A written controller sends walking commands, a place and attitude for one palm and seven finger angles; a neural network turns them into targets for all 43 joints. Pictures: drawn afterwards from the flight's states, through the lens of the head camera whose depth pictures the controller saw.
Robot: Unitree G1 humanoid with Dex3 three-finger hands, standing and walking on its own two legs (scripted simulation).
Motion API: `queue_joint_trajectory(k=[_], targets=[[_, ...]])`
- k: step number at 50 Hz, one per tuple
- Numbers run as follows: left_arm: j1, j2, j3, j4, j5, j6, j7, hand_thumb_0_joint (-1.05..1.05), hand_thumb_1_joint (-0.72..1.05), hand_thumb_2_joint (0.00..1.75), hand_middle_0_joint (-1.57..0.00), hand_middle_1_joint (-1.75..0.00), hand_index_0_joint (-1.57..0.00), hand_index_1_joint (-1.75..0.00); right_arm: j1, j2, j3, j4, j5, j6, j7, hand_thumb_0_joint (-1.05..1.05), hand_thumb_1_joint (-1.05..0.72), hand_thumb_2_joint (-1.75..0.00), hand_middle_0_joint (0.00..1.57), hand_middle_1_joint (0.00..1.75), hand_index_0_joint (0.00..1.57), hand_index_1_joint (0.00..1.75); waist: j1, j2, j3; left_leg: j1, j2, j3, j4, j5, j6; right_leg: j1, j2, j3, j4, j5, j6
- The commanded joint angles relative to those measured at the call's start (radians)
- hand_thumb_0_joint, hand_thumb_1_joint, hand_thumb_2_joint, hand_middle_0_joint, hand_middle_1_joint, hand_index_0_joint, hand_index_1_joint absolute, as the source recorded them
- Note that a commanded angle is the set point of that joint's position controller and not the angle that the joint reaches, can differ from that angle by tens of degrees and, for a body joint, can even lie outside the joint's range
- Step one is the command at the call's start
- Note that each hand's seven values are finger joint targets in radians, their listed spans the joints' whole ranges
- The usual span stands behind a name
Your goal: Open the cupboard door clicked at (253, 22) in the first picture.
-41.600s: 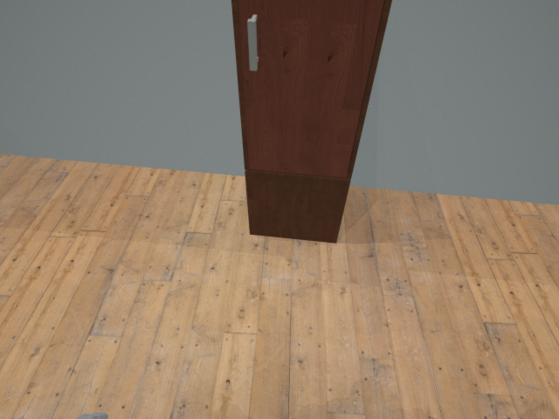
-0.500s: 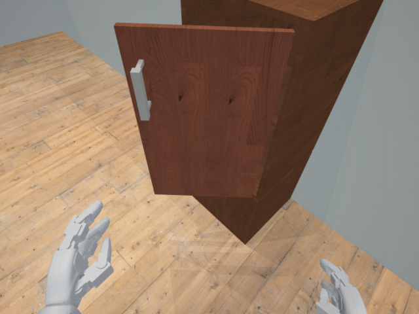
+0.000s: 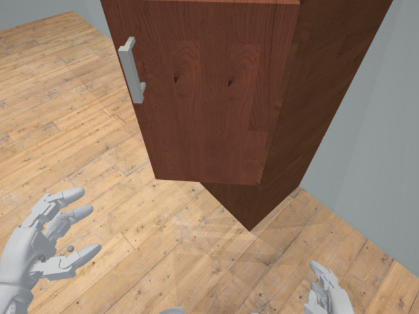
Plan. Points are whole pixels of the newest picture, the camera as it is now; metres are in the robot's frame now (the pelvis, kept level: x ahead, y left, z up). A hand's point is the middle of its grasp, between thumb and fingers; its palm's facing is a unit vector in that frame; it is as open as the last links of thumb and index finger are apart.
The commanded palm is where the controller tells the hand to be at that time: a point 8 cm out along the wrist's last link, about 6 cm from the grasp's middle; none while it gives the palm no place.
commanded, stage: raise the hand with hooked fingers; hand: left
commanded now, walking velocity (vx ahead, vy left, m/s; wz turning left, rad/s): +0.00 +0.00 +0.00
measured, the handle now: (134, 71) +0.55 +0.20 +0.17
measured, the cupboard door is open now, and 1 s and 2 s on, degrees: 45 45 45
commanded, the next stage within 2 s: move the hooked fingers beside the handle in 1.34 s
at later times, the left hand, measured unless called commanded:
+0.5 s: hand (32, 200) +0.26 +0.29 +0.13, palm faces +0.05 -1.00 -0.05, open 13.4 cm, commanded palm +0.23 +0.33 +0.14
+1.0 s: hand (14, 150) +0.31 +0.32 +0.18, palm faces +0.04 -1.00 -0.05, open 14.0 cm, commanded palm +0.28 +0.35 +0.19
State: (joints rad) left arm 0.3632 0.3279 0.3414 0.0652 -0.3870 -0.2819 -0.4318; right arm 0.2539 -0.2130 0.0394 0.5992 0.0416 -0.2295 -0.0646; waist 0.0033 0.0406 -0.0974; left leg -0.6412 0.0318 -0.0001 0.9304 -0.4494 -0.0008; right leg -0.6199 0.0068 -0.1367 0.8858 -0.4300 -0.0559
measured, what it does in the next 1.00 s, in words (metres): stands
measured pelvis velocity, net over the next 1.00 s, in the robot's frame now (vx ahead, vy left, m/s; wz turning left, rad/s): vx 0.01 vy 0.04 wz -0.01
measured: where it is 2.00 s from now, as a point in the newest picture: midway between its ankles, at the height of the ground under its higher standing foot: outside the picture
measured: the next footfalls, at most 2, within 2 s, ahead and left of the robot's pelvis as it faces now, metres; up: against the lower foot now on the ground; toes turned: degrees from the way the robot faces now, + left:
none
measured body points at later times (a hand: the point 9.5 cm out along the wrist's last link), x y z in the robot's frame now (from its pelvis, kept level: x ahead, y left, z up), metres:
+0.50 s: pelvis +0.00 +0.03 +0.03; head +0.01 +0.03 +0.48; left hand +0.25 +0.34 +0.14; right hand +0.18 -0.20 -0.03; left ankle +0.01 +0.12 -0.69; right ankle +0.01 -0.08 -0.69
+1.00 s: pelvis +0.01 +0.04 +0.04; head +0.01 +0.03 +0.49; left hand +0.31 +0.37 +0.19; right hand +0.18 -0.20 -0.03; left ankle +0.01 +0.12 -0.69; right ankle +0.01 -0.08 -0.69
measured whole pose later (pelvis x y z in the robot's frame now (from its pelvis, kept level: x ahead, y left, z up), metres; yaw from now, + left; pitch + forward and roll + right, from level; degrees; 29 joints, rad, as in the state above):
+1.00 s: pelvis +0.01 +0.04 +0.04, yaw -1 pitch +1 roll -1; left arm -0.15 0.48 0.45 0.32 -0.32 0.04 -0.47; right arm 0.27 -0.28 0.07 0.61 0.06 -0.22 -0.10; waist 0.03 0.03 -0.04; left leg -0.28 -0.02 0.05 0.57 -0.31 0.05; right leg -0.27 -0.02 -0.09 0.53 -0.28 0.00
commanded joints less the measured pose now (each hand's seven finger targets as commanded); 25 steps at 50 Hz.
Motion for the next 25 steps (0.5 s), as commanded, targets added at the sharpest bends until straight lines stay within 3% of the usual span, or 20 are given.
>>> queue_joint_trajectory(k=[1,4,6,8,10,12,15,17,19,22,25], targets=[[-0.032,0.166,0.123,-0.167,-0.042,-0.074,0.010,0.00,-0.01,0.51,-0.27,-0.88,-0.27,-0.88,-0.078,-0.161,-0.072,-0.176,0.008,-0.087,-0.014,0.00,-0.90,-0.90,0.20,0.30,0.20,0.30,0.022,-0.082,-0.154,0.045,-0.037,-0.032,-0.145,0.265,0.024,0.246,-0.045,0.191,-0.223,0.271,0.081],[-0.075,0.177,0.112,-0.150,-0.035,-0.083,0.010,0.00,-0.08,0.48,-0.27,-0.93,-0.27,-0.93,-0.063,-0.175,-0.076,-0.170,0.012,-0.103,-0.018,0.00,-0.90,-0.90,0.20,0.30,0.20,0.30,0.014,-0.077,-0.119,0.070,-0.039,-0.024,-0.174,0.215,0.028,0.213,-0.044,0.188,-0.263,0.140,0.074],[-0.123,0.196,0.106,-0.176,-0.029,-0.083,0.007,0.00,-0.13,0.46,-0.27,-0.96,-0.27,-0.96,-0.062,-0.182,-0.072,-0.170,0.015,-0.111,-0.020,0.00,-0.90,-0.90,0.20,0.30,0.20,0.30,0.017,-0.017,-0.121,0.115,-0.038,-0.019,-0.199,0.223,0.032,0.221,-0.036,0.179,-0.272,0.116,0.059],[-0.150,0.209,0.111,-0.189,-0.021,-0.079,0.019,0.00,-0.17,0.44,-0.28,-0.99,-0.28,-0.99,-0.052,-0.184,-0.072,-0.164,0.016,-0.120,-0.025,0.00,-0.90,-0.90,0.20,0.30,0.20,0.30,0.017,-0.007,-0.130,0.160,-0.034,-0.020,-0.225,0.229,0.035,0.221,-0.026,0.152,-0.275,0.119,0.052],[-0.204,0.227,0.123,-0.183,-0.023,-0.066,0.033,0.00,-0.22,0.42,-0.28,-1.02,-0.28,-1.02,-0.053,-0.191,-0.069,-0.158,0.014,-0.123,-0.029,0.00,-0.90,-0.90,0.20,0.30,0.20,0.30,0.016,-0.017,-0.094,0.172,-0.031,-0.028,-0.247,0.216,0.033,0.219,-0.016,0.138,-0.283,0.102,0.046],[-0.250,0.234,0.120,-0.188,-0.009,-0.055,0.040,0.00,-0.27,0.40,-0.28,-1.05,-0.28,-1.05,-0.051,-0.191,-0.066,-0.153,0.018,-0.123,-0.032,0.00,-0.90,-0.90,0.20,0.30,0.20,0.30,0.015,0.042,-0.101,0.215,-0.031,-0.027,-0.277,0.215,0.032,0.222,-0.008,0.112,-0.280,0.121,0.041],[-0.307,0.262,0.135,-0.157,-0.003,-0.019,0.047,0.00,-0.34,0.37,-0.29,-1.10,-0.29,-1.10,-0.055,-0.196,-0.057,-0.153,0.017,-0.121,-0.037,0.00,-0.90,-0.90,0.20,0.30,0.20,0.30,0.023,0.039,-0.080,0.244,-0.026,-0.041,-0.310,0.223,0.030,0.243,0.000,0.094,-0.287,0.146,0.033],[-0.344,0.260,0.131,-0.162,0.003,0.007,0.042,0.00,-0.38,0.35,-0.29,-1.12,-0.29,-1.12,-0.062,-0.191,-0.053,-0.155,0.020,-0.121,-0.038,0.00,-0.90,-0.90,0.20,0.30,0.20,0.30,0.025,0.085,-0.099,0.283,-0.027,-0.042,-0.331,0.237,0.028,0.258,0.001,0.086,-0.292,0.177,0.031],[-0.361,0.257,0.127,-0.141,0.007,0.037,0.038,0.00,-0.43,0.33,-0.29,-1.15,-0.29,-1.15,-0.063,-0.190,-0.049,-0.157,0.019,-0.121,-0.040,0.00,-0.90,-0.90,0.20,0.30,0.20,0.30,0.025,0.058,-0.098,0.305,-0.024,-0.047,-0.345,0.266,0.027,0.269,0.004,0.073,-0.297,0.217,0.031],[-0.429,0.267,0.123,-0.120,0.012,0.088,0.020,0.00,-0.50,0.30,-0.30,-1.20,-0.30,-1.20,-0.066,-0.191,-0.040,-0.156,0.021,-0.113,-0.043,0.00,-0.90,-0.90,0.20,0.30,0.20,0.30,0.024,0.072,-0.090,0.339,-0.023,-0.054,-0.365,0.305,0.023,0.284,0.009,0.066,-0.307,0.262,0.028],[-0.492,0.291,0.138,-0.085,0.015,0.130,0.014,0.00,-0.50,0.30,-0.30,-1.20,-0.30,-1.20,-0.072,-0.193,-0.033,-0.153,0.022,-0.103,-0.048,0.00,-0.90,-0.90,0.20,0.30,0.20,0.30,0.026,0.027,-0.056,0.351,-0.018,-0.067,-0.387,0.297,0.020,0.290,0.014,0.059,-0.325,0.252,0.025]])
